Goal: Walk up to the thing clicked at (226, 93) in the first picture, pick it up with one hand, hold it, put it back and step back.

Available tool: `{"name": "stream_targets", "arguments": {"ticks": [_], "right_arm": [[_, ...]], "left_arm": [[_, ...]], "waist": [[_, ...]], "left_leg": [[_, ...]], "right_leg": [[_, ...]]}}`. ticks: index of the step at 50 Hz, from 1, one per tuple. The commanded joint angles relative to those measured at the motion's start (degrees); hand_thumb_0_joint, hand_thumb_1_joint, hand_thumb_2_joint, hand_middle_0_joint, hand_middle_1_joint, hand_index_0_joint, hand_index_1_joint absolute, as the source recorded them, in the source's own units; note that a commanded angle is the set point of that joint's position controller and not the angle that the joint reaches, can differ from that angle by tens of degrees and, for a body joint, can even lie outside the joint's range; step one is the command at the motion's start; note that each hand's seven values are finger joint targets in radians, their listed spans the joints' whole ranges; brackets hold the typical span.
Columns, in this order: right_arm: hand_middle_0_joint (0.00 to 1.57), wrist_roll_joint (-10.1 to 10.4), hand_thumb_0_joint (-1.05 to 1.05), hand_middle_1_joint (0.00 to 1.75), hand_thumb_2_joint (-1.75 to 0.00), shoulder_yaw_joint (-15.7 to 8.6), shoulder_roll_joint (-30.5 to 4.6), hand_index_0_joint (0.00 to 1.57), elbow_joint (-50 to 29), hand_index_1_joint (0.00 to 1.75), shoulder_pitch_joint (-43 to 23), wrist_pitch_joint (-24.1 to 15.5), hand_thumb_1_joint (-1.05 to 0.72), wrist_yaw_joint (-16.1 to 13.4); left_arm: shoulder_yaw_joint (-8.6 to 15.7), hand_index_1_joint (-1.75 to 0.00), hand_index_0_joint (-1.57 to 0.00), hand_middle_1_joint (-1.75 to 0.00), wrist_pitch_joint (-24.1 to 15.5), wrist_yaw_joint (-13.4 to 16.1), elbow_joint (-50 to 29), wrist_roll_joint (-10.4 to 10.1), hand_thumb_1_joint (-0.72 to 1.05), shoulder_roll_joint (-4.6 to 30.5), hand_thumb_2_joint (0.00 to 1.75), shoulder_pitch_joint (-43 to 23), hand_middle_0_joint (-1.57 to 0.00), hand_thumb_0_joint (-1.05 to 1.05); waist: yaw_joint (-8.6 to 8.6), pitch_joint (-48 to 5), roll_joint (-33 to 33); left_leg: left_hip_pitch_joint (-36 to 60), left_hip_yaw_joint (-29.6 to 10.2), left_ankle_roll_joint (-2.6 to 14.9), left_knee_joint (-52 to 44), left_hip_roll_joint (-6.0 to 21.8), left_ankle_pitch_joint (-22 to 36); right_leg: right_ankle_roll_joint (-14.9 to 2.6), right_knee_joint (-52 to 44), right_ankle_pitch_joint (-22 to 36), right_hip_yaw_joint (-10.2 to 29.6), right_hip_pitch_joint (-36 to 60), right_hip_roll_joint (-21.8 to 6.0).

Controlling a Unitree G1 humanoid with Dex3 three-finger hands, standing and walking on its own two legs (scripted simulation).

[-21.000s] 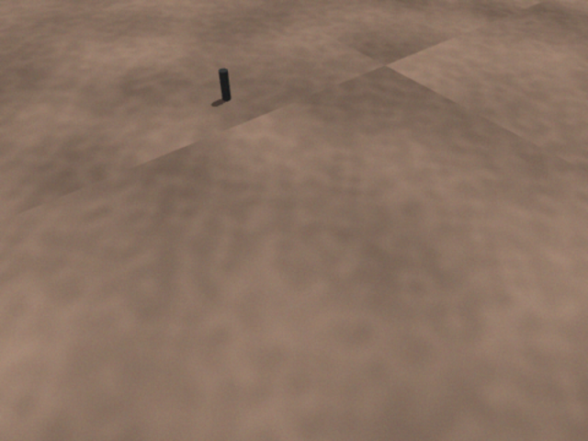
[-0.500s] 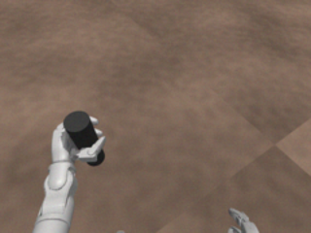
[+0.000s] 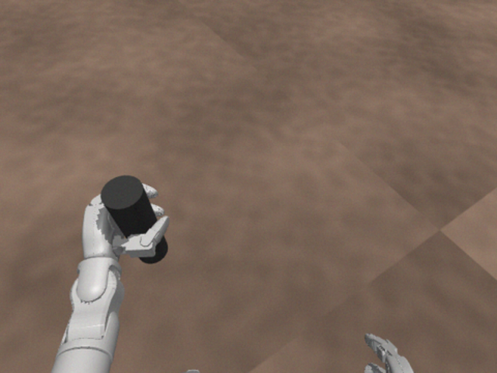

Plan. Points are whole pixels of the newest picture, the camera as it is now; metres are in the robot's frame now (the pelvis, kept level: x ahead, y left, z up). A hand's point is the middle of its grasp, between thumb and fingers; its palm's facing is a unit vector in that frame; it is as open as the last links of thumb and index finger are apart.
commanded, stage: hold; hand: left
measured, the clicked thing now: (139, 225) +0.33 +0.18 +0.04
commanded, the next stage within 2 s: crouch in 0.16 s
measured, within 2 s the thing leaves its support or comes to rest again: neither
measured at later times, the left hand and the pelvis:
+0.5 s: hand (145, 229) +0.33 +0.17 +0.03, palm faces +0.17 -0.99 +0.01, open 7.5 cm; pelvis +0.00 +0.00 -0.01, yaw +0 degrees
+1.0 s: hand (160, 269) +0.36 +0.20 -0.20, palm faces +0.20 -0.98 +0.00, open 7.4 cm; pelvis -0.05 +0.00 -0.18, yaw -2 degrees
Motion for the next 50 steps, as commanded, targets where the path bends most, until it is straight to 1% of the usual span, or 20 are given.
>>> {"name": "stream_targets", "arguments": {"ticks": [1,4,6,8,11,13,16,21,22,25,27,28,29,33,37,39,40,45,47,50], "right_arm": [[0.2,0.2,0.0,0.3,-0.9,-2.5,-7.7,0.2,-7.5,0.3,-2.3,-2.6,-0.9,-0.6],[0.2,0.1,0.0,0.3,-0.9,-2.7,-8.0,0.2,-7.5,0.3,-1.9,-2.4,-0.89,-0.7],[0.2,0.2,0.0,0.3,-0.9,-2.5,-7.7,0.2,-7.5,0.3,-2.6,-2.5,-0.89,-0.7],[0.2,0.1,0.0,0.3,-0.9,-2.6,-7.7,0.2,-7.2,0.3,-1.9,-2.5,-0.89,-0.9],[0.2,0.0,0.0,0.3,-0.9,-2.6,-7.7,0.2,-7.2,0.3,-1.6,-2.4,-0.89,-0.7],[0.2,0.0,0.0,0.3,-0.9,-2.7,-7.9,0.2,-6.8,0.3,-1.2,-2.3,-0.88,-0.9],[0.2,0.0,0.0,0.3,-0.9,-2.9,-8.1,0.2,-6.9,0.3,-1.5,-2.4,-0.89,-0.6],[0.2,-0.3,0.0,0.3,-0.9,-2.9,-7.9,0.2,-6.7,0.3,-1.9,-2.2,-0.89,-0.1],[0.2,-0.4,0.0,0.3,-0.9,-3.1,-8.0,0.2,-6.6,0.3,-1.5,-2.3,-0.89,0.0],[0.2,-0.8,0.0,0.3,-0.9,-3.4,-8.1,0.2,-6.2,0.3,-1.5,-2.3,-0.89,0.4],[0.2,-1.1,0.0,0.3,-0.9,-3.6,-8.3,0.2,-5.7,0.3,-1.4,-2.3,-0.89,0.7],[0.2,-1.3,0.0,0.3,-0.9,-3.9,-8.5,0.2,-5.5,0.3,-0.8,-2.6,-0.89,1.0],[0.2,-1.6,0.0,0.3,-0.9,-4.0,-8.7,0.2,-5.0,0.3,-0.2,-2.7,-0.89,1.2],[0.2,-2.3,0.0,0.3,-0.9,-4.0,-9.2,0.2,-4.6,0.3,0.3,-2.8,-0.89,2.1],[0.2,-2.5,0.0,0.3,-0.9,-3.8,-10.1,0.2,-5.2,0.3,-0.2,-2.9,-0.89,3.0],[0.2,-2.7,0.0,0.3,-0.9,-3.6,-10.4,0.2,-5.2,0.3,-0.5,-3.0,-0.88,3.2],[0.2,-2.8,0.0,0.3,-0.9,-3.6,-10.8,0.2,-5.3,0.3,0.1,-2.9,-0.89,3.4],[0.2,-3.2,0.0,0.3,-0.9,-3.7,-12.0,0.2,-4.7,0.3,-0.3,-2.4,-0.89,3.8],[0.2,-3.4,0.0,0.3,-0.9,-3.8,-12.6,0.2,-4.1,0.3,-0.1,-2.0,-0.89,3.9],[0.2,-3.8,0.0,0.3,-0.9,-3.7,-12.8,0.2,-3.1,0.3,0.3,-1.5,-0.9,4.2]], "left_arm": [[2.4,-1.33,-1.26,-1.33,-4.3,0.3,-13.4,-0.7,0.4,6.7,1.18,-13.7,-1.25,0.0],[2.9,-1.33,-1.25,-1.33,-4.9,0.6,-16.2,-0.5,0.41,7.5,1.19,-16.5,-1.24,0.0],[1.8,-1.33,-1.25,-1.33,-4.6,0.5,-13.9,-0.5,0.42,6.0,1.19,-14.3,-1.25,0.0],[3.2,-1.34,-1.26,-1.34,-4.8,0.4,-13.3,-0.5,0.43,7.4,1.2,-14.9,-1.25,0.0],[1.3,-1.33,-1.25,-1.34,-4.8,0.1,-12.4,-0.5,0.42,5.5,1.2,-13.5,-1.24,0.0],[2.5,-1.36,-1.26,-1.36,-5.0,0.1,-14.4,-0.3,0.43,7.6,1.24,-16.5,-1.25,0.0],[0.8,-1.3,-1.23,-1.31,-4.3,-0.1,-10.3,-0.3,0.43,5.0,1.21,-12.9,-1.21,0.0],[4.1,-1.3,-1.23,-1.32,-6.2,0.0,-6.8,-0.7,0.41,6.4,1.21,-13.3,-1.21,0.0],[2.8,-1.32,-1.24,-1.33,-6.5,0.0,-5.6,-0.3,0.42,5.4,1.22,-13.6,-1.21,0.0],[4.1,-1.31,-1.23,-1.32,-9.3,0.3,-3.6,0.2,0.41,6.3,1.21,-16.1,-1.21,0.0],[6.2,-1.32,-1.24,-1.33,-11.3,0.5,-0.2,0.4,0.42,7.5,1.22,-16.6,-1.21,0.0],[4.8,-1.33,-1.24,-1.35,-12.4,0.3,0.9,0.5,0.41,6.1,1.23,-17.4,-1.22,0.0],[6.5,-1.32,-1.23,-1.34,-13.9,0.2,1.1,0.4,0.41,7.6,1.22,-18.2,-1.21,0.0],[7.0,-1.32,-1.24,-1.33,-18.8,-1.1,7.7,0.7,0.38,8.0,1.2,-21.2,-1.21,0.0],[8.2,-1.34,-1.27,-1.36,-24.0,-2.2,12.7,0.4,0.41,9.1,1.22,-23.8,-1.25,0.0],[9.6,-1.33,-1.26,-1.35,-25.8,-2.7,13.8,1.0,0.4,12.3,1.22,-26.5,-1.24,0.0],[8.5,-1.33,-1.27,-1.35,-26.1,-2.8,14.5,1.2,0.4,10.8,1.22,-26.8,-1.24,0.0],[11.4,-1.35,-1.27,-1.37,-27.6,-2.7,15.5,-0.1,0.42,13.2,1.24,-32.3,-1.25,0.0],[12.6,-1.36,-1.28,-1.37,-27.8,-2.5,16.9,0.5,0.42,14.6,1.25,-32.8,-1.26,0.0],[12.5,-1.37,-1.29,-1.38,-28.2,-2.8,18.3,1.5,0.45,15.0,1.27,-35.2,-1.28,0.0]], "waist": [[0.16,-14.0,0.5],[-0.12,-16.2,0.6],[-0.29,-12.7,0.0],[-0.26,-15.1,0.3],[-0.67,-14.7,-0.1],[-0.61,-17.2,1.1],[-0.85,-13.2,0.2],[-0.54,-11.7,-2.2],[-1.21,-12.4,-1.8],[-1.26,-12.2,-1.1],[-1.27,-13.5,-1.1],[-2.04,-14.9,-1.4],[-1.56,-17.0,-0.9],[-2.49,-21.2,-0.3],[-2.4,-26.1,1.9],[-2.16,-29.5,3.7],[-2.57,-32.5,2.9],[-2.73,-37.5,4.2],[-2.33,-38.5,4.9],[-3.79,-41.4,4.8]], "left_leg": [[6.6,0.5,0.73,-7.2,-1.9,14.5],[7.7,0.4,0.73,-7.3,-1.8,14.9],[6.6,0.4,0.73,-7.6,-1.8,13.5],[7.2,0.5,0.81,-6.7,-1.8,15.4],[6.7,0.7,0.92,-6.1,-1.9,16.8],[8.2,0.6,0.92,-5.9,-1.8,18.6],[6.7,0.1,0.69,-6.5,-1.5,16.2],[1.7,0.3,1.23,-4.8,-1.8,12.3],[1.9,0.4,1.26,-4.2,-1.8,12.8],[-1.0,0.0,1.13,-2.3,-1.7,10.6],[-4.0,0.1,1.17,0.1,-1.9,8.7],[-4.1,-0.3,1.11,1.5,-1.6,9.9],[-5.3,-0.4,1.12,3.5,-1.7,11.5],[-12.9,-1.0,1.23,12.3,-1.7,12.6],[-22.6,-1.8,1.04,20.4,-2.0,5.0],[-27.0,-1.7,1.19,24.6,-2.2,4.1],[-27.6,-2.1,1.28,26.6,-1.9,5.8],[-35.5,-2.6,1.12,33.6,-2.0,3.0],[-37.1,-3.1,0.91,35.8,-1.8,3.2],[-40.4,-3.2,1.23,40.8,-1.9,5.3]], "right_leg": [[-1.75,-5.4,15.3,-0.4,6.6,2.0],[-1.79,-5.2,15.8,-0.3,7.0,2.1],[-1.75,-5.6,14.3,-0.4,5.7,2.1],[-1.61,-5.1,16.5,-0.2,6.5,2.0],[-1.52,-4.9,18.4,-0.2,6.8,1.8],[-1.53,-4.7,19.8,0.0,6.8,1.9],[-1.81,-4.5,16.5,-0.7,4.4,2.3],[-1.58,-3.9,14.0,-0.3,2.9,1.9],[-1.59,-3.1,14.6,-0.1,1.7,1.9],[-1.89,-0.4,12.1,0.0,-2.1,1.9],[-1.97,1.5,10.4,0.3,-4.6,1.7],[-2.1,3.5,11.3,0.1,-6.4,1.9],[-2.2,5.4,12.4,0.2,-7.3,1.8],[-2.5,13.8,12.3,0.3,-16.4,1.9],[-3.02,22.5,4.7,0.3,-27.7,2.0],[-3.0,26.3,3.7,0.9,-31.2,1.9],[-3.05,28.4,4.9,0.7,-33.0,2.0],[-3.22,35.5,1.6,1.0,-40.2,2.0],[-3.56,39.0,1.2,0.1,-44.3,2.2],[-3.71,43.6,2.8,-0.4,-48.5,2.3]]}}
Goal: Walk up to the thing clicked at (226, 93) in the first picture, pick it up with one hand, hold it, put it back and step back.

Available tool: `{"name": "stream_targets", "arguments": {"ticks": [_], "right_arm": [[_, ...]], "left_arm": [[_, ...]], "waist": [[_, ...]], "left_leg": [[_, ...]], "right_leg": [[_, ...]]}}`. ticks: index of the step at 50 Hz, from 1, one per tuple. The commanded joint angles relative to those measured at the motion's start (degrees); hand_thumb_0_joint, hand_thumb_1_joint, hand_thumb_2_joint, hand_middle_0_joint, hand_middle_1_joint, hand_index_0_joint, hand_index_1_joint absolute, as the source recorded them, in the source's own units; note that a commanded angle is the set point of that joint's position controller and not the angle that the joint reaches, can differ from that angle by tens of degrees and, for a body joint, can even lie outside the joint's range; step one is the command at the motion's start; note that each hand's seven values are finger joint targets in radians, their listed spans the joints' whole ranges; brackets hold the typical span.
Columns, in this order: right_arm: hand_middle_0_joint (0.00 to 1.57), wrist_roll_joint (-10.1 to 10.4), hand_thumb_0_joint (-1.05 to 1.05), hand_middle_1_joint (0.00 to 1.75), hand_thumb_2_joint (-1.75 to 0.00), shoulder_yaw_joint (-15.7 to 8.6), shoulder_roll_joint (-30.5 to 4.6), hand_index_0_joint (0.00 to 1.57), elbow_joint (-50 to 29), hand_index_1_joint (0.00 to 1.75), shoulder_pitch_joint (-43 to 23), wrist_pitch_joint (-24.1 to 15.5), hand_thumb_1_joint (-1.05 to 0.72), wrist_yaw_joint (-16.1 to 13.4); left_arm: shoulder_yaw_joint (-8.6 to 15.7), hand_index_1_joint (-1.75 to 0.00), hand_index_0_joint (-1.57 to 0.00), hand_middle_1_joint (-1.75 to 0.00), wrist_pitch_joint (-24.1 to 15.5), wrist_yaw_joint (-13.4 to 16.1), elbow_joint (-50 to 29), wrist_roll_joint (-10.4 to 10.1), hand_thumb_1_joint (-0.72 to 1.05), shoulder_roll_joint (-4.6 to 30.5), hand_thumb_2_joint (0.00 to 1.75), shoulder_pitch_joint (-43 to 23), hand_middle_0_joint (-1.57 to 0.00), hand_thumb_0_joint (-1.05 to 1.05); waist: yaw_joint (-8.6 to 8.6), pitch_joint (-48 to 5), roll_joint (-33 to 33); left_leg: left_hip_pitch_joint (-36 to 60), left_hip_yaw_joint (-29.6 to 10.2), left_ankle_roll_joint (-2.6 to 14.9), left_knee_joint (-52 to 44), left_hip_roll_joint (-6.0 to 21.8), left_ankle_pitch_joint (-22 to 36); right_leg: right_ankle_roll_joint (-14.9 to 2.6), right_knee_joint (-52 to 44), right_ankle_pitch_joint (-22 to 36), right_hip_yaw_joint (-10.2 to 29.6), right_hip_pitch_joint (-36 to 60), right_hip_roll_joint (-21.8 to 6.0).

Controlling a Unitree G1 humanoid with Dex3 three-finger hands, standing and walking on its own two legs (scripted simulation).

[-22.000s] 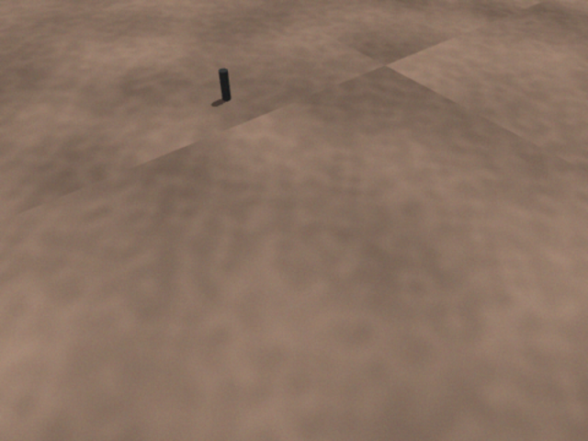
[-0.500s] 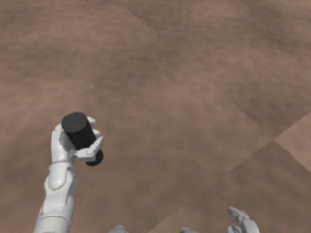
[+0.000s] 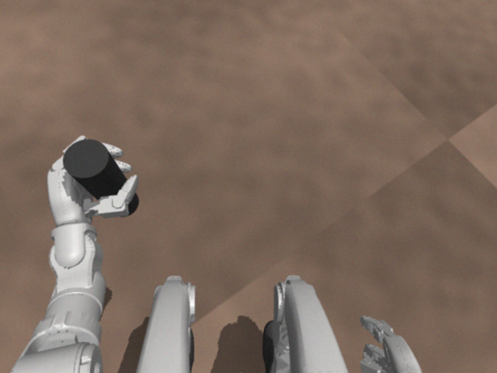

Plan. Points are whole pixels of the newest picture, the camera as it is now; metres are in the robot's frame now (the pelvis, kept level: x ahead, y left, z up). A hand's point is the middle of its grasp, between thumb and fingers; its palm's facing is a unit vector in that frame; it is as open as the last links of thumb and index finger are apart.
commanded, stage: crouch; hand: left
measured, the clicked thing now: (108, 184) +0.40 +0.22 -0.03
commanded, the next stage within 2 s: lower in 1.14 s
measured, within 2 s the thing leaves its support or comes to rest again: neither
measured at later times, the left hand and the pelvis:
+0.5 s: hand (131, 211) +0.41 +0.23 -0.22, palm faces +0.23 -0.97 -0.02, open 7.4 cm; pelvis -0.05 +0.00 -0.18, yaw -3 degrees
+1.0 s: hand (138, 216) +0.43 +0.24 -0.31, palm faces +0.22 -0.98 -0.01, open 7.4 cm; pelvis -0.05 +0.01 -0.24, yaw -6 degrees
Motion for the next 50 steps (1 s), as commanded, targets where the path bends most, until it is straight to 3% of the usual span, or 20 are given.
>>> {"name": "stream_targets", "arguments": {"ticks": [1,6,7,14,16,17,20,22,24,27,31,34,41,46,50], "right_arm": [[0.2,-0.4,0.0,0.3,-0.9,-3.1,-10.9,0.2,-3.5,0.3,5.3,-1.2,-0.9,-0.5],[0.2,-1.3,0.0,0.3,-0.91,-2.4,-10.8,0.2,-2.5,0.3,5.1,-0.8,-0.91,0.1],[0.2,-1.5,0.0,0.3,-0.91,-2.2,-10.8,0.2,-2.2,0.3,4.5,-0.8,-0.9,0.2],[0.2,-2.4,0.0,0.3,-0.91,-1.2,-12.1,0.2,-1.4,0.3,4.3,-0.7,-0.91,0.7],[0.2,-2.6,0.0,0.3,-0.91,-0.9,-12.6,0.2,-1.0,0.3,4.8,-0.5,-0.91,0.7],[0.2,-2.6,0.0,0.3,-0.91,-0.9,-12.9,0.2,-1.0,0.3,4.7,-0.3,-0.91,0.6],[0.2,-2.9,0.0,0.3,-0.91,-0.4,-13.4,0.2,-0.6,0.3,4.3,-0.1,-0.9,0.6],[0.2,-2.9,0.0,0.3,-0.9,0.0,-13.7,0.2,-0.5,0.3,4.0,0.0,-0.9,0.5],[0.2,-3.2,0.0,0.3,-0.9,0.5,-14.2,0.2,-0.8,0.3,3.6,0.1,-0.9,0.7],[0.2,-3.5,0.0,0.3,-0.9,1.1,-14.8,0.2,-0.7,0.3,4.1,0.4,-0.89,0.6],[0.2,-3.8,0.0,0.3,-0.9,2.0,-15.6,0.2,-0.6,0.3,3.7,1.0,-0.89,0.7],[0.2,-4.4,0.0,0.3,-0.9,2.8,-16.4,0.2,-0.5,0.3,3.9,1.3,-0.89,0.8],[0.2,-5.5,0.0,0.3,-0.9,4.1,-17.5,0.2,-0.6,0.3,2.7,1.8,-0.89,1.2],[0.2,-6.2,0.0,0.3,-0.9,4.9,-18.6,0.2,-0.8,0.3,2.5,2.5,-0.89,1.6],[0.2,-6.8,0.0,0.3,-0.9,5.7,-19.0,0.2,-0.9,0.3,1.7,2.7,-0.9,1.8]], "left_arm": [[3.8,-1.37,-1.3,-1.38,-5.2,-0.1,-7.7,0.2,0.45,11.6,1.26,-16.9,-1.28,0.0],[5.4,-1.38,-1.31,-1.38,-6.1,-0.7,-3.2,0.4,0.41,12.6,1.26,-21.9,-1.3,0.0],[6.4,-1.38,-1.31,-1.39,-6.3,-0.8,-1.7,0.6,0.42,13.9,1.27,-21.7,-1.29,0.0],[7.7,-1.42,-1.35,-1.43,-7.6,-2.2,0.2,1.6,0.36,17.4,1.28,-29.5,-1.33,0.0],[9.0,-1.41,-1.33,-1.41,-7.5,-2.4,1.0,2.1,0.37,19.8,1.27,-31.1,-1.32,0.0],[9.6,-1.39,-1.32,-1.39,-7.4,-2.5,0.9,2.4,0.37,21.5,1.26,-31.8,-1.31,0.0],[9.4,-1.38,-1.29,-1.39,-6.8,-3.3,2.4,2.4,0.38,20.9,1.26,-32.6,-1.28,0.0],[10.7,-1.38,-1.29,-1.38,-6.5,-3.1,3.1,2.6,0.34,23.9,1.25,-34.3,-1.27,0.0],[10.7,-1.37,-1.28,-1.38,-6.3,-3.5,4.0,2.4,0.38,23.5,1.25,-34.3,-1.27,0.0],[11.7,-1.33,-1.27,-1.35,-5.9,-4.1,4.9,2.4,0.38,24.8,1.21,-33.0,-1.25,0.0],[12.8,-1.31,-1.25,-1.33,-5.6,-4.2,5.1,2.2,0.38,26.1,1.2,-32.2,-1.23,0.0],[13.4,-1.33,-1.25,-1.34,-5.8,-4.1,4.3,2.2,0.38,27.3,1.22,-33.6,-1.23,0.0],[13.2,-1.34,-1.27,-1.35,-6.3,-4.0,5.1,2.8,0.42,28.4,1.23,-32.7,-1.24,0.0],[13.6,-1.33,-1.26,-1.35,-6.4,-3.9,4.2,2.9,0.43,29.3,1.22,-31.1,-1.23,0.0],[13.4,-1.35,-1.25,-1.36,-6.8,-3.6,3.7,2.4,0.45,29.2,1.26,-31.8,-1.23,0.0]], "waist": [[-0.48,-32.7,5.4],[-2.07,-33.0,4.3],[-1.45,-32.1,3.6],[-3.05,-32.7,9.0],[-2.9,-34.9,10.1],[-2.74,-34.5,11.1],[-3.69,-32.2,11.6],[-3.9,-30.7,10.3],[-4.68,-29.2,9.4],[-4.74,-30.9,8.5],[-4.52,-28.4,9.9],[-5.71,-27.9,11.3],[-6.73,-24.3,12.4],[-6.57,-25.1,15.2],[-7.88,-23.5,14.1]], "left_leg": [[16.0,0.2,1.61,-5.6,-2.1,20.8],[6.5,0.7,1.89,1.4,-2.2,15.1],[4.3,1.0,1.91,2.6,-2.2,13.8],[-0.9,1.2,1.24,8.8,-2.1,7.4],[-0.3,1.0,1.11,10.5,-2.0,8.1],[-1.2,1.2,1.02,11.0,-2.0,7.4],[-3.9,1.1,1.1,13.2,-2.1,4.7],[-8.3,1.5,1.6,15.1,-2.2,0.9],[-10.7,1.3,1.86,16.6,-2.3,-1.0],[-12.5,1.5,2.02,19.4,-2.5,1.1],[-13.8,0.6,1.65,20.9,-2.3,2.1],[-14.2,0.0,1.58,22.6,-2.1,2.4],[-16.9,-0.9,1.5,25.2,-1.8,1.1],[-14.0,-2.1,0.73,26.1,-1.6,5.1],[-16.2,-2.2,1.12,28.4,-1.5,5.1]], "right_leg": [[-3.25,-3.4,18.7,-0.3,9.8,2.5],[-3.04,1.8,14.3,0.1,4.5,2.4],[-2.92,2.7,13.2,0.2,3.6,2.4],[-3.43,11.9,7.9,-2.2,-7.0,2.5],[-3.45,14.1,8.3,-2.6,-8.6,2.5],[-3.52,14.9,7.6,-2.7,-9.8,2.5],[-3.36,17.2,6.1,-3.3,-12.7,2.3],[-3.1,17.9,3.0,-3.4,-13.1,2.6],[-2.8,18.8,1.8,-3.9,-14.3,2.6],[-2.62,20.5,3.7,-4.1,-13.1,2.8],[-2.91,23.5,4.4,-4.9,-16.2,3.0],[-2.88,24.9,5.4,-5.4,-16.8,3.2],[-2.78,26.9,4.7,-6.6,-19.1,3.7],[-3.06,29.3,7.9,-7.4,-20.3,3.8],[-2.73,29.9,8.6,-7.6,-19.8,3.9]]}}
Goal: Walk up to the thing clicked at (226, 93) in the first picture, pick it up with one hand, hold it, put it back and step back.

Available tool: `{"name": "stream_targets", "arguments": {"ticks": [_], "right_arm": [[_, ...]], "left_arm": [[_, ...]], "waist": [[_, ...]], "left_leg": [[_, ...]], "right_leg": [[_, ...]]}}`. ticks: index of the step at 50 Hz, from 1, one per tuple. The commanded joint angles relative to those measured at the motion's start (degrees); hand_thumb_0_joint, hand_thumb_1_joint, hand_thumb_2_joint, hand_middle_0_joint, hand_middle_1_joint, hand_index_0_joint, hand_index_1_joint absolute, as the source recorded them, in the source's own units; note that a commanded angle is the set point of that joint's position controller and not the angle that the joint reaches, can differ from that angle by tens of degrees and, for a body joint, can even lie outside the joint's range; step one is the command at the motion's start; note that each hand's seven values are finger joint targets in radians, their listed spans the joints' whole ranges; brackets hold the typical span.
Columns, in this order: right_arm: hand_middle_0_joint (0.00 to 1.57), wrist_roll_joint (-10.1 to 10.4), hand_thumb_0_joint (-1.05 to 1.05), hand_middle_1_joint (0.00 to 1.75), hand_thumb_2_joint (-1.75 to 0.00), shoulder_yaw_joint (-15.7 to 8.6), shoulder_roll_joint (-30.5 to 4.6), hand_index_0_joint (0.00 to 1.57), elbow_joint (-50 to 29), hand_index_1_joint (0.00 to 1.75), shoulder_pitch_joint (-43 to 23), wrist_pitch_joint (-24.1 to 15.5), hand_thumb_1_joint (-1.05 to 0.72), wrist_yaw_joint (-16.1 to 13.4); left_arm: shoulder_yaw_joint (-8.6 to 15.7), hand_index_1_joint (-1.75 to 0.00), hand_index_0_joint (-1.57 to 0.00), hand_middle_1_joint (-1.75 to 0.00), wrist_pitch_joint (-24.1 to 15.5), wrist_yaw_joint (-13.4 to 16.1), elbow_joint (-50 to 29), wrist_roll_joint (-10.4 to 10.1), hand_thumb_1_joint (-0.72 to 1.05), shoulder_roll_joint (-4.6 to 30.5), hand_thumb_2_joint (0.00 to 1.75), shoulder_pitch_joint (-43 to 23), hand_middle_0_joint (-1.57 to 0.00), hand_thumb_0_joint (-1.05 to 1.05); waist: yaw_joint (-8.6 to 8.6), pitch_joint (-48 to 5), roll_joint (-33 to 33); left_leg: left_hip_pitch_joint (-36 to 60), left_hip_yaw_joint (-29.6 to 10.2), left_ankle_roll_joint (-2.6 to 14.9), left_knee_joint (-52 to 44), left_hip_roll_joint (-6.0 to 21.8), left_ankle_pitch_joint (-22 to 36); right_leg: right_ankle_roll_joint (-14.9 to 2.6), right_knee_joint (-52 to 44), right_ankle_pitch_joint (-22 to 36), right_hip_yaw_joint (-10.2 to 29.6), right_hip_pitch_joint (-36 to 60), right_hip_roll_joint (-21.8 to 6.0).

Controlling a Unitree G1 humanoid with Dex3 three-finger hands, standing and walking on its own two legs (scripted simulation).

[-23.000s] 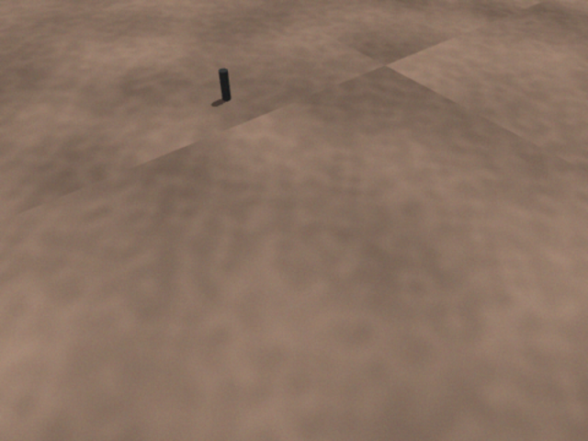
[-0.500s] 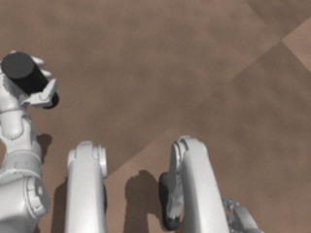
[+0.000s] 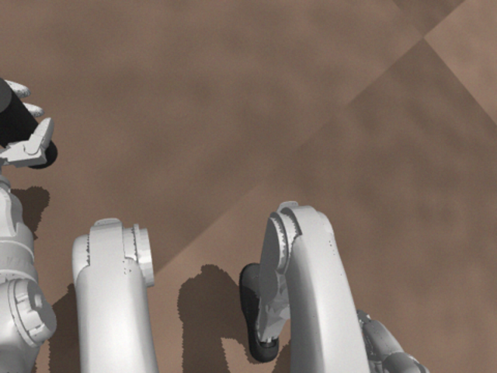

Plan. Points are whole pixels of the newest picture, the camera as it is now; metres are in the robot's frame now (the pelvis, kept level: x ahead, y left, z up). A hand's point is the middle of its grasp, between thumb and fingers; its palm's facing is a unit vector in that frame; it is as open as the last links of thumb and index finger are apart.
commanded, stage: crouch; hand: left
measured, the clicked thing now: (16, 130) +0.45 +0.29 -0.08
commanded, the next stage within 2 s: lower in 0.14 s
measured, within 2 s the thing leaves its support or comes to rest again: rests again in 1.70 s
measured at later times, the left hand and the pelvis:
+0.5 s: hand (35, 140) +0.46 +0.28 -0.13, palm faces +0.34 -0.94 +0.00, open 7.4 cm; pelvis +0.00 +0.01 -0.02, yaw -3 degrees
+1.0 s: hand (46, 145) +0.46 +0.28 -0.18, palm faces +0.35 -0.94 +0.01, open 7.4 cm; pelvis -0.01 +0.01 -0.03, yaw -5 degrees
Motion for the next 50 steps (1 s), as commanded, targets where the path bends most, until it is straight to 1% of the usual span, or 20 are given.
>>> {"name": "stream_targets", "arguments": {"ticks": [1,6,7,8,12,16,17,19,23,26,27,29,32,35,36,37,38,40,46,50], "right_arm": [[0.2,-0.5,0.0,0.3,-0.9,-3.8,-15.9,0.2,-1.8,0.3,7.0,-0.3,-0.9,-0.8],[0.2,-1.2,0.0,0.3,-0.9,-3.3,-16.2,0.2,-2.2,0.3,6.3,0.3,-0.9,-0.6],[0.2,-1.3,0.0,0.3,-0.9,-3.0,-16.4,0.2,-2.3,0.3,6.6,0.4,-0.9,-0.4],[0.2,-1.3,0.0,0.3,-0.9,-2.9,-16.5,0.2,-2.4,0.3,6.1,0.5,-0.9,-0.4],[0.2,-1.6,0.0,0.3,-0.9,-2.4,-17.2,0.2,-2.9,0.3,5.8,0.8,-0.9,-0.2],[0.2,-1.9,0.0,0.3,-0.9,-1.3,-17.5,0.2,-3.3,0.3,4.9,0.9,-0.9,0.2],[0.2,-2.2,0.0,0.3,-0.91,-0.7,-17.8,0.2,-3.4,0.3,5.0,0.9,-0.91,0.3],[0.2,-2.5,0.0,0.3,-0.9,-0.2,-18.1,0.2,-3.6,0.3,4.6,1.1,-0.91,0.2],[0.2,-3.5,0.0,0.3,-0.91,1.5,-19.0,0.2,-4.1,0.3,2.8,1.2,-0.91,0.5],[0.2,-4.2,0.0,0.3,-0.91,2.5,-19.3,0.2,-4.3,0.3,1.8,1.3,-0.91,0.6],[0.2,-4.6,0.0,0.3,-0.91,3.0,-19.6,0.2,-4.7,0.3,1.5,1.3,-0.91,0.6],[0.2,-5.0,0.0,0.3,-0.91,3.7,-20.0,0.2,-4.5,0.3,0.7,1.2,-0.91,0.5],[0.2,-5.7,0.0,0.3,-0.91,4.8,-20.6,0.2,-4.9,0.3,-0.1,1.4,-0.91,0.6],[0.2,-6.3,0.0,0.3,-0.91,5.7,-21.3,0.2,-5.2,0.3,-0.5,1.6,-0.91,0.6],[0.2,-6.4,0.0,0.3,-0.91,6.0,-21.3,0.2,-5.3,0.3,-1.3,1.7,-0.91,0.5],[0.2,-6.5,0.0,0.3,-0.91,6.3,-21.4,0.2,-5.5,0.3,-1.5,1.6,-0.91,0.5],[0.2,-6.6,0.0,0.3,-0.91,6.6,-21.6,0.2,-5.7,0.3,-1.7,1.5,-0.91,0.6],[0.2,-6.9,0.0,0.3,-0.91,7.0,-22.0,0.2,-6.1,0.3,-3.1,1.6,-0.91,0.5],[0.2,-7.7,0.0,0.3,-0.91,8.6,-22.8,0.2,-6.6,0.3,-3.9,1.6,-0.91,0.6],[0.2,-8.2,0.0,0.3,-0.9,9.4,-23.5,0.2,-7.0,0.3,-5.0,1.8,-0.91,0.6]], "left_arm": [[1.6,-1.35,-1.27,-1.37,-4.9,0.7,-11.1,-1.4,0.45,13.0,1.25,-15.8,-1.25,0.0],[1.0,-1.36,-1.28,-1.37,-5.3,0.7,-11.0,-0.8,0.48,14.0,1.26,-14.9,-1.26,0.0],[0.5,-1.37,-1.28,-1.38,-5.2,0.7,-9.4,-0.8,0.49,12.8,1.27,-14.7,-1.26,0.0],[1.0,-1.37,-1.28,-1.38,-5.5,0.8,-10.4,-1.0,0.5,13.5,1.28,-14.5,-1.26,0.0],[1.3,-1.37,-1.3,-1.39,-5.6,0.7,-10.4,-1.3,0.49,14.5,1.27,-13.8,-1.27,0.0],[1.7,-1.4,-1.32,-1.4,-5.9,1.6,-6.2,-1.6,0.45,13.5,1.26,-11.7,-1.31,0.0],[1.0,-1.4,-1.32,-1.4,-6.3,1.6,-5.3,-1.7,0.46,12.8,1.27,-12.2,-1.32,0.0],[1.8,-1.4,-1.34,-1.4,-7.4,1.9,-5.5,-1.6,0.45,15.3,1.26,-12.9,-1.33,0.0],[2.4,-1.4,-1.33,-1.4,-9.3,2.6,-4.8,-1.1,0.49,17.6,1.27,-14.7,-1.32,0.0],[2.7,-1.38,-1.31,-1.37,-10.6,3.5,-3.2,-0.8,0.45,19.6,1.25,-14.7,-1.31,0.0],[2.5,-1.37,-1.31,-1.37,-11.0,3.6,-2.4,-0.9,0.47,19.0,1.25,-14.7,-1.31,0.0],[3.4,-1.38,-1.31,-1.38,-11.8,3.7,-2.4,-0.6,0.46,21.5,1.26,-14.6,-1.3,0.0],[2.9,-1.38,-1.31,-1.38,-12.5,4.2,0.6,-0.5,0.48,21.3,1.26,-13.5,-1.3,0.0],[3.4,-1.37,-1.31,-1.37,-13.2,4.5,1.3,-0.4,0.47,22.2,1.25,-12.9,-1.31,0.0],[3.5,-1.36,-1.3,-1.36,-13.5,4.6,1.0,-0.4,0.48,23.4,1.25,-13.3,-1.29,0.0],[2.8,-1.37,-1.31,-1.37,-13.5,4.6,2.5,-0.3,0.48,22.7,1.26,-13.0,-1.3,0.0],[3.7,-1.38,-1.33,-1.38,-13.7,4.9,2.6,-0.4,0.46,23.4,1.26,-12.8,-1.32,0.0],[2.5,-1.38,-1.31,-1.39,-14.3,4.9,2.7,-0.5,0.48,23.0,1.27,-14.3,-1.31,0.0],[3.2,-1.4,-1.34,-1.4,-15.8,5.6,4.3,-0.6,0.46,25.8,1.28,-14.3,-1.34,0.0],[2.6,-1.39,-1.34,-1.39,-16.7,6.3,6.3,-0.1,0.5,25.8,1.28,-14.0,-1.33,0.0]], "waist": [[-1.03,-36.0,17.6],[-1.07,-36.0,19.0],[-2.11,-34.6,18.6],[-1.54,-34.8,17.9],[-1.66,-35.0,18.7],[-2.54,-31.9,16.4],[-3.89,-31.8,16.0],[-3.48,-31.6,15.9],[-4.73,-30.7,18.5],[-4.92,-29.7,19.2],[-5.55,-29.2,19.2],[-5.23,-29.0,20.6],[-6.42,-27.5,20.9],[-6.7,-27.2,21.4],[-6.63,-26.7,21.3],[-7.33,-25.8,21.0],[-7.36,-25.8,20.6],[-8.17,-23.4,21.2],[-8.72,-23.1,21.4],[-9.48,-20.6,22.1]], "left_leg": [[24.7,5.1,1.35,-16.0,0.3,7.3],[24.1,4.9,1.24,-15.1,0.4,7.1],[23.6,4.4,1.22,-15.3,0.4,6.7],[23.1,4.5,1.29,-14.9,0.4,6.6],[23.7,4.2,1.19,-14.1,0.4,7.2],[21.6,3.5,1.21,-13.3,0.5,7.1],[22.1,3.2,1.23,-12.4,0.6,8.2],[21.2,3.1,1.36,-12.0,0.6,7.9],[23.8,1.9,0.88,-11.9,1.1,8.9],[22.3,2.1,0.97,-11.2,1.2,6.4],[22.9,1.6,0.81,-11.4,1.2,6.6],[23.8,1.5,0.69,-10.8,1.4,7.2],[23.7,0.8,0.51,-10.6,1.6,8.2],[25.1,0.1,0.17,-10.6,1.8,9.4],[24.2,0.2,0.37,-10.1,1.9,8.7],[24.0,0.0,0.47,-9.9,1.9,8.7],[23.9,-0.3,0.39,-10.0,2.0,8.7],[23.9,-0.9,0.3,-10.4,2.2,7.0],[24.1,-1.8,0.24,-9.9,2.4,6.8],[24.8,-3.1,-0.23,-10.6,2.8,6.2]], "right_leg": [[-4.04,-10.3,9.3,-5.3,18.5,2.4],[-4.08,-9.7,9.0,-5.6,18.7,2.7],[-4.01,-9.7,8.9,-6.1,18.5,2.6],[-3.97,-9.7,8.8,-6.1,18.9,2.7],[-3.92,-9.0,9.3,-6.3,19.0,2.7],[-3.86,-8.4,9.3,-7.1,18.4,3.0],[-3.64,-8.3,10.6,-7.4,19.1,3.1],[-3.58,-8.5,10.3,-7.4,20.2,3.2],[-3.65,-7.2,10.8,-8.2,19.6,3.3],[-3.59,-7.4,9.3,-8.4,20.1,3.6],[-3.55,-7.3,9.5,-8.9,19.9,3.6],[-3.59,-6.8,10.0,-9.0,20.0,3.8],[-3.49,-6.3,11.1,-9.7,20.6,3.8],[-3.48,-6.0,12.0,-10.3,20.8,3.9],[-3.45,-6.1,11.6,-10.2,21.0,4.1],[-3.32,-6.1,11.8,-10.4,21.0,4.1],[-3.34,-6.0,11.8,-10.6,21.2,4.1],[-3.32,-5.8,10.5,-11.2,19.3,4.1],[-3.11,-5.6,10.9,-11.9,20.9,4.4],[-3.06,-5.1,10.5,-12.9,19.6,4.4]]}}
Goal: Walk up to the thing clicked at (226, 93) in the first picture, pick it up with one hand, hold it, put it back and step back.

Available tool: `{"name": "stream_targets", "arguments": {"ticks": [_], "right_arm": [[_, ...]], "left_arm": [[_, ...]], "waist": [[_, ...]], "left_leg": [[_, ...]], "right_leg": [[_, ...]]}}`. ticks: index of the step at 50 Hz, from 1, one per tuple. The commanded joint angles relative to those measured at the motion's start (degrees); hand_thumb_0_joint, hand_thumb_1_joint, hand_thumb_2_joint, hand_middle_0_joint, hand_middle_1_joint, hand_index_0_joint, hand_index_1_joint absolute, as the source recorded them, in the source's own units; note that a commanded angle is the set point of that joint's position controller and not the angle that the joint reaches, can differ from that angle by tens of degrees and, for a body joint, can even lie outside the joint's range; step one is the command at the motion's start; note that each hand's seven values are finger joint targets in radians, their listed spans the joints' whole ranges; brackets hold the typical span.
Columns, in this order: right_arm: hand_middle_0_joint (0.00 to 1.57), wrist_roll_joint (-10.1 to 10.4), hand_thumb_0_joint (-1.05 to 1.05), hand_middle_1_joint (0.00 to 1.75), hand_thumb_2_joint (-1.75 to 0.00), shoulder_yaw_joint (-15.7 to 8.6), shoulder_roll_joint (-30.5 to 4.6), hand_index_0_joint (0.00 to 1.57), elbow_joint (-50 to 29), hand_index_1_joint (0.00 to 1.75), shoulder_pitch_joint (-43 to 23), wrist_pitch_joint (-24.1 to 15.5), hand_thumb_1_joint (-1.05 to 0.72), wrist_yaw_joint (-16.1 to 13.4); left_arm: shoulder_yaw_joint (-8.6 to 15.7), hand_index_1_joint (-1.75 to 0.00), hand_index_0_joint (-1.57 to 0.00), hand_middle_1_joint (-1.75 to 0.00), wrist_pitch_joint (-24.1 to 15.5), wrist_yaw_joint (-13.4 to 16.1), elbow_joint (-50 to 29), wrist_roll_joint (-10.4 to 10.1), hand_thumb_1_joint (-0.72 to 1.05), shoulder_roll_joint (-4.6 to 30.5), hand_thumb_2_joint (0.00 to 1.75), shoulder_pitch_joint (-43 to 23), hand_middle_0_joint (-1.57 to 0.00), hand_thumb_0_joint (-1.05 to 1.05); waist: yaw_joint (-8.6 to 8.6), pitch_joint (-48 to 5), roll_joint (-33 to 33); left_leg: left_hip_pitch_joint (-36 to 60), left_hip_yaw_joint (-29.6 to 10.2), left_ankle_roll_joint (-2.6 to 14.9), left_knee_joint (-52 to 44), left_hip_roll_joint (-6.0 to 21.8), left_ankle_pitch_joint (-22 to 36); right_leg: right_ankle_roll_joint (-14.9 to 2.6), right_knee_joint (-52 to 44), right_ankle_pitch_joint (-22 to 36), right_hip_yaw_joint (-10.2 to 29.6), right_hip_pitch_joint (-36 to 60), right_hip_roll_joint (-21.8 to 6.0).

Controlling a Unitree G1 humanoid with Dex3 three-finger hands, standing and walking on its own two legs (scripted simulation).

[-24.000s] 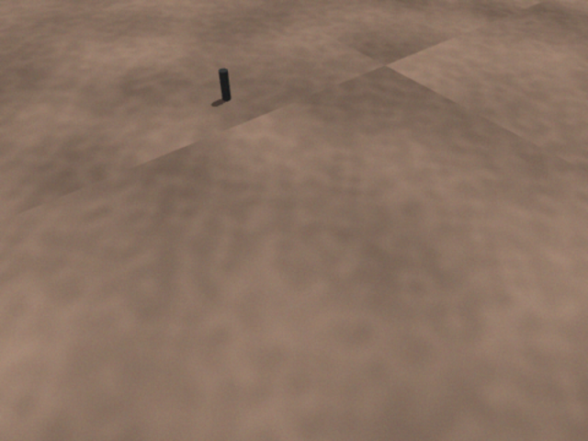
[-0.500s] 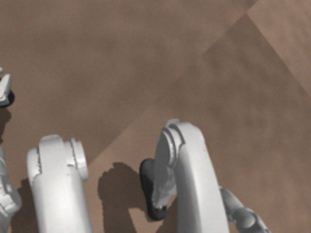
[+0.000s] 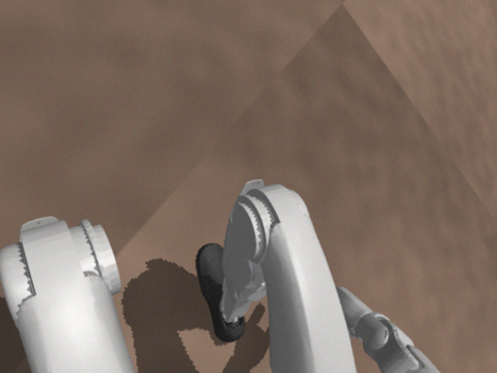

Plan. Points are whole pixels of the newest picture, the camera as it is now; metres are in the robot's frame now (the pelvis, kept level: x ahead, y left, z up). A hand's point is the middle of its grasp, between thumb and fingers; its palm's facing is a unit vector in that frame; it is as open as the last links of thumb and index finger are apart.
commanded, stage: lower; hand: left
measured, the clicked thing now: out of the picture +0.44 +0.32 -0.16
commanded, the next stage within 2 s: loosen in 0.80 s
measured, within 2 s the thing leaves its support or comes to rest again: rests again in 0.70 s
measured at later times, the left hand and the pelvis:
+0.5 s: hand out of the picture +0.45 +0.31 -0.17, palm faces +0.45 -0.89 +0.01, open 7.4 cm; pelvis +0.00 +0.01 +0.00, yaw -2 degrees
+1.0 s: hand out of the picture +0.45 +0.30 -0.18, palm faces +0.45 -0.89 +0.02, open 7.4 cm; pelvis -0.01 +0.01 +0.00, yaw -3 degrees
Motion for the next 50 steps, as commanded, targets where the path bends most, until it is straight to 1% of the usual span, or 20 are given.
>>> {"name": "stream_targets", "arguments": {"ticks": [1,2,3,5,7,9,10,14,16,19,20,22,23,28,30,34,37,44,46,50], "right_arm": [[0.2,-0.6,0.0,0.3,-0.9,-5.1,-20.2,0.2,-1.4,0.3,3.2,0.4,-0.91,-1.2],[0.2,-0.8,0.0,0.3,-0.9,-4.9,-20.0,0.2,-1.4,0.3,2.8,0.4,-0.91,-1.2],[0.2,-1.0,0.0,0.3,-0.9,-4.6,-20.1,0.2,-1.3,0.3,3.4,0.5,-0.91,-1.2],[0.2,-1.2,0.0,0.3,-0.9,-4.2,-20.1,0.2,-1.7,0.3,2.5,0.4,-0.91,-1.2],[0.2,-1.5,0.0,0.3,-0.9,-3.9,-20.3,0.2,-1.6,0.3,2.7,0.6,-0.91,-1.3],[0.2,-1.7,0.0,0.3,-0.91,-3.6,-20.5,0.2,-1.5,0.3,2.1,0.6,-0.91,-1.3],[0.2,-1.6,0.0,0.3,-0.91,-3.4,-20.4,0.2,-1.8,0.3,1.5,0.6,-0.91,-1.3],[0.2,-2.0,0.0,0.3,-0.91,-2.7,-20.6,0.2,-2.4,0.3,1.0,0.8,-0.91,-1.2],[0.2,-2.0,0.0,0.3,-0.91,-2.7,-20.7,0.2,-2.4,0.3,0.5,0.7,-0.91,-1.3],[0.2,-2.3,0.0,0.3,-0.9,-2.3,-20.9,0.2,-2.3,0.3,0.9,0.7,-0.9,-1.4],[0.2,-2.3,0.0,0.3,-0.9,-2.3,-20.7,0.2,-2.5,0.3,0.2,0.7,-0.9,-1.4],[0.2,-2.3,0.0,0.3,-0.9,-2.1,-20.8,0.2,-2.5,0.3,0.3,0.8,-0.9,-1.5],[0.2,-2.4,0.0,0.3,-0.9,-1.9,-20.9,0.2,-2.4,0.3,0.0,0.7,-0.9,-1.4],[0.2,-2.6,0.0,0.3,-0.9,-1.5,-21.2,0.2,-2.9,0.3,-0.9,0.9,-0.9,-1.4],[0.2,-2.7,0.0,0.3,-0.9,-1.4,-21.3,0.2,-3.0,0.3,-1.1,0.8,-0.9,-1.4],[0.2,-3.0,0.0,0.3,-0.9,-0.9,-21.1,0.2,-3.1,0.3,-1.3,0.8,-0.9,-1.4],[0.2,-3.1,0.0,0.3,-0.9,-0.6,-21.2,0.2,-3.3,0.3,-1.4,0.9,-0.9,-1.4],[0.2,-3.5,0.0,0.3,-0.9,-0.3,-21.6,0.2,-3.4,0.3,-2.2,1.0,-0.9,-1.5],[0.2,-3.6,0.0,0.3,-0.9,-0.1,-21.7,0.2,-3.3,0.3,-2.1,1.0,-0.9,-1.5],[0.2,-3.8,0.0,0.3,-0.89,0.3,-21.5,0.2,-3.3,0.3,-2.0,0.9,-0.91,-1.5]], "left_arm": [[0.2,-1.4,-1.34,-1.4,-5.5,1.0,-6.8,-0.3,0.49,12.3,1.28,-13.3,-1.34,0.0],[0.2,-1.4,-1.34,-1.39,-5.7,1.1,-7.2,-0.1,0.48,13.0,1.29,-12.9,-1.33,0.0],[-0.1,-1.39,-1.33,-1.38,-5.8,1.2,-6.9,0.0,0.49,13.0,1.28,-13.4,-1.32,0.0],[0.8,-1.39,-1.33,-1.39,-6.2,1.4,-7.2,-0.5,0.47,13.3,1.27,-12.2,-1.33,0.0],[0.2,-1.36,-1.32,-1.36,-6.4,1.6,-6.0,-0.2,0.48,13.0,1.25,-12.3,-1.31,0.0],[0.3,-1.36,-1.31,-1.36,-6.6,1.9,-6.3,-0.1,0.46,14.4,1.25,-13.1,-1.31,0.0],[-0.6,-1.36,-1.31,-1.36,-6.5,1.9,-5.3,-0.1,0.47,13.5,1.25,-13.5,-1.31,0.0],[0.7,-1.36,-1.3,-1.35,-7.2,2.4,-5.3,-0.1,0.45,15.7,1.26,-12.6,-1.3,0.0],[-0.4,-1.37,-1.31,-1.36,-7.3,2.5,-4.8,0.0,0.46,14.1,1.26,-12.8,-1.31,0.0],[-0.2,-1.39,-1.33,-1.38,-7.6,2.6,-4.7,-0.1,0.45,14.7,1.28,-12.2,-1.33,0.0],[-0.2,-1.37,-1.31,-1.37,-7.6,2.6,-5.0,0.0,0.44,15.1,1.27,-11.9,-1.31,0.0],[-0.1,-1.37,-1.32,-1.37,-7.6,2.8,-4.3,-0.1,0.43,15.4,1.26,-12.3,-1.32,0.0],[-1.0,-1.37,-1.32,-1.36,-7.8,2.8,-4.3,0.0,0.46,14.9,1.26,-13.0,-1.32,0.0],[-0.8,-1.37,-1.32,-1.36,-8.3,3.3,-3.7,0.3,0.45,15.8,1.26,-12.6,-1.31,0.0],[-1.5,-1.39,-1.33,-1.38,-8.4,3.5,-2.7,0.3,0.47,14.7,1.28,-12.5,-1.33,0.0],[-0.5,-1.38,-1.32,-1.37,-9.1,3.7,-3.4,0.0,0.45,16.7,1.27,-12.0,-1.32,0.0],[-0.7,-1.38,-1.33,-1.37,-9.2,4.1,-2.3,-0.1,0.44,15.6,1.28,-11.5,-1.33,0.0],[-1.2,-1.38,-1.34,-1.37,-9.9,4.3,-2.5,0.2,0.43,16.1,1.28,-11.6,-1.34,0.0],[-1.2,-1.33,-1.35,-1.34,-10.2,4.4,-2.2,-0.1,0.45,16.1,1.19,-12.0,-1.33,0.0],[-1.4,-1.07,-1.19,-1.1,-10.4,4.4,-2.1,-0.1,0.24,16.4,0.88,-11.4,-1.16,0.0]], "waist": [[-4.68,-32.8,29.2],[-4.36,-33.3,29.4],[-4.99,-33.3,29.9],[-4.41,-33.5,29.1],[-5.25,-33.6,30.4],[-5.37,-33.3,30.0],[-5.85,-31.8,29.4],[-5.14,-32.0,29.7],[-5.9,-31.0,29.5],[-6.1,-32.2,29.7],[-5.43,-31.8,29.9],[-5.92,-31.5,29.5],[-6.33,-30.5,29.9],[-6.17,-29.5,30.5],[-6.86,-28.3,29.7],[-6.02,-30.2,29.4],[-6.49,-29.0,29.3],[-7.03,-28.4,30.6],[-7.35,-28.3,30.5],[-7.1,-28.9,29.9]], "left_leg": [[23.9,4.2,-0.94,-20.0,3.2,7.0],[23.7,4.8,-0.78,-19.3,3.1,7.1],[24.0,4.7,-0.8,-19.0,3.1,8.3],[24.2,4.5,-0.8,-18.8,3.2,8.9],[25.7,4.1,-1.1,-19.0,3.4,10.4],[25.1,3.9,-0.92,-18.6,3.5,9.7],[23.8,4.0,-0.76,-18.5,3.4,8.6],[23.7,3.8,-0.82,-18.6,3.5,8.3],[24.2,3.1,-0.94,-19.0,3.8,7.7],[25.4,2.9,-1.08,-18.7,3.8,9.7],[25.3,3.1,-1.05,-18.5,3.9,9.8],[24.9,3.0,-0.96,-18.4,3.9,9.2],[24.3,2.8,-1.0,-18.6,3.9,8.5],[24.9,2.0,-1.24,-19.0,4.1,8.5],[24.4,1.7,-1.19,-19.2,4.2,7.2],[24.9,2.1,-0.97,-18.2,4.1,8.9],[24.7,1.6,-1.12,-18.6,4.3,8.5],[26.5,0.8,-1.5,-18.8,4.7,9.5],[26.0,1.0,-1.38,-18.6,4.5,8.6],[26.0,1.1,-1.17,-18.2,4.5,9.7]], "right_leg": [[-4.64,-8.4,9.0,-7.8,15.9,1.9],[-4.65,-8.8,9.2,-7.5,16.7,2.1],[-4.5,-8.7,10.3,-7.5,17.7,2.1],[-4.44,-8.7,10.6,-7.7,17.8,2.3],[-4.41,-8.4,11.9,-8.0,18.1,2.3],[-4.35,-8.5,11.5,-8.2,18.0,2.5],[-4.34,-8.8,10.8,-8.2,17.4,2.5],[-4.36,-8.9,10.4,-8.6,18.6,2.8],[-4.32,-8.6,10.2,-8.8,17.4,2.7],[-4.21,-8.6,11.7,-9.1,18.8,3.0],[-4.25,-8.6,11.7,-8.9,18.5,3.0],[-4.27,-8.9,11.4,-9.1,18.5,3.1],[-4.26,-8.7,11.0,-9.3,18.2,3.1],[-4.27,-8.4,10.8,-9.8,17.3,3.2],[-4.13,-8.6,10.2,-10.1,17.1,3.1],[-4.07,-8.9,11.4,-9.8,19.0,3.5],[-4.07,-8.9,11.0,-10.3,18.6,3.5],[-4.15,-8.3,11.6,-10.7,17.6,3.6],[-4.05,-8.9,11.3,-10.7,18.3,3.7],[-4.03,-9.1,12.1,-10.6,19.3,3.8]]}}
